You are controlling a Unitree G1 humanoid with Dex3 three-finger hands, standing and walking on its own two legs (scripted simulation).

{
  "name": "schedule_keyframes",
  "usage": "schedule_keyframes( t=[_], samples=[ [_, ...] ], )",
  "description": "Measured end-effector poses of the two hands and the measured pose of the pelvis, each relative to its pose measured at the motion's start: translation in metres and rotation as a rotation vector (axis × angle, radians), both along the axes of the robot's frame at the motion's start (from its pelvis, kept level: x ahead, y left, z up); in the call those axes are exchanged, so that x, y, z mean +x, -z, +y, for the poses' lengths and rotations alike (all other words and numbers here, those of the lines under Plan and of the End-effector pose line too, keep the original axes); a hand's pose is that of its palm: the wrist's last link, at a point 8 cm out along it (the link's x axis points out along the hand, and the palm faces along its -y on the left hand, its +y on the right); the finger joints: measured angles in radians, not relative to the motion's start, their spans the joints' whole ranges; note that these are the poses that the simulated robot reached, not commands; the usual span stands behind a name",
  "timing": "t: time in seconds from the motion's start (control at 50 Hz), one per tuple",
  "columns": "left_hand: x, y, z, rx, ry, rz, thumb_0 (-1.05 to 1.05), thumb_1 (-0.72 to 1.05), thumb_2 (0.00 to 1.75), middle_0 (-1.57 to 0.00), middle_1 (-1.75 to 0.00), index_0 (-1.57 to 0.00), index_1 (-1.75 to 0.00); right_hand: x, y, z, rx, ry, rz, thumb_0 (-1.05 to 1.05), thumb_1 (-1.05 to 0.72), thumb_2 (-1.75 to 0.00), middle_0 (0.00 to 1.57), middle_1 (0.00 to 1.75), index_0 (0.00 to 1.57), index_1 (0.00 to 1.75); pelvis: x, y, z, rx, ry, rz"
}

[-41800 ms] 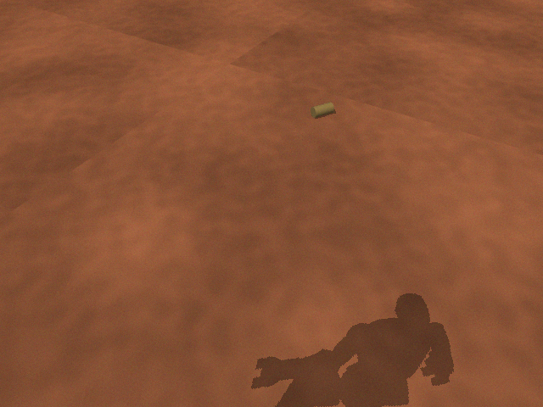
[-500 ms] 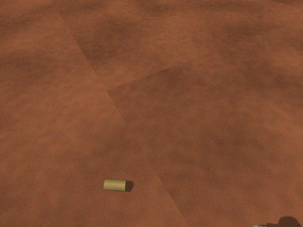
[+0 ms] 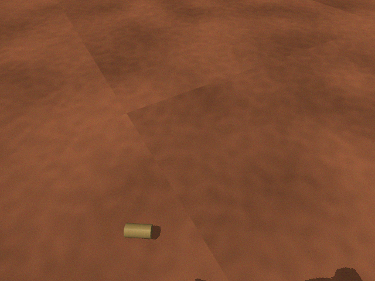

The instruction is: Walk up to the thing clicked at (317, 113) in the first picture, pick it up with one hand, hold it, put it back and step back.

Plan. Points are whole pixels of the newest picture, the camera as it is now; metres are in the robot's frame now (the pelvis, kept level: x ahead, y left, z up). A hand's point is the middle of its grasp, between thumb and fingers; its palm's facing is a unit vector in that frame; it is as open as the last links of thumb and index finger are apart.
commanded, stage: stand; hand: left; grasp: from above
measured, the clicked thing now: (138, 230) +0.50 +0.27 -0.74
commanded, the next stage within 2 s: rise first in 1.60 s
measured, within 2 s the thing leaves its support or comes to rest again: neither
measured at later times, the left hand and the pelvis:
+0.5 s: hand out of the picture +0.07 +0.27 -0.16, palm faces -0.01 -0.94 -0.33, open 7.4 cm; pelvis +0.00 +0.01 +0.00, yaw +0 degrees
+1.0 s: hand out of the picture +0.08 +0.27 -0.16, palm faces -0.02 -0.94 -0.34, open 7.4 cm; pelvis +0.01 +0.02 +0.00, yaw +0 degrees
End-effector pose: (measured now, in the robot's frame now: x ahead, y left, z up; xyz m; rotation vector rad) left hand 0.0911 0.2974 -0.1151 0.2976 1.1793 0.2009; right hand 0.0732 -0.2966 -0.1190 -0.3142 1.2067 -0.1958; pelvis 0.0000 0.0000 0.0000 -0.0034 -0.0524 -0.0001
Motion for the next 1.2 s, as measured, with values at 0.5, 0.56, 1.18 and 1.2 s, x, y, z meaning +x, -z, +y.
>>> schedule_keyframes(
  t=[0.5, 0.56, 1.18, 1.2],
  samples=[
    [-0.028, 0.006, 0.016, 0.002, -0.017, 0.080, 0.01, 0.90, 0.90, -0.21, -0.30, -0.20, -0.30, 0.002, 0.000, 0.016, 0.004, -0.004, 0.023, 0.00, -0.91, -0.90, 0.20, 0.30, 0.21, 0.30, 0.002, -0.001, 0.014, 0.001, 0.002, 0.016],
    [-0.026, 0.005, 0.017, 0.002, -0.017, 0.078, 0.01, 0.90, 0.90, -0.21, -0.30, -0.20, -0.30, 0.003, 0.000, 0.017, 0.004, -0.006, 0.025, 0.00, -0.91, -0.90, 0.20, 0.30, 0.21, 0.30, 0.003, -0.001, 0.015, 0.002, 0.002, 0.016],
    [-0.012, 0.005, 0.019, 0.008, -0.007, 0.081, 0.01, 0.90, 0.90, -0.21, -0.30, -0.20, -0.30, 0.014, 0.001, 0.017, 0.000, -0.007, 0.043, 0.00, -0.91, -0.90, 0.20, 0.30, 0.21, 0.30, 0.016, -0.001, 0.017, 0.003, -0.005, 0.027],
    [-0.011, 0.005, 0.019, 0.008, -0.008, 0.081, 0.01, 0.90, 0.90, -0.21, -0.30, -0.20, -0.30, 0.014, 0.001, 0.017, -0.001, -0.007, 0.043, 0.00, -0.91, -0.90, 0.20, 0.30, 0.21, 0.30, 0.017, -0.001, 0.017, 0.003, -0.005, 0.028]
  ],
)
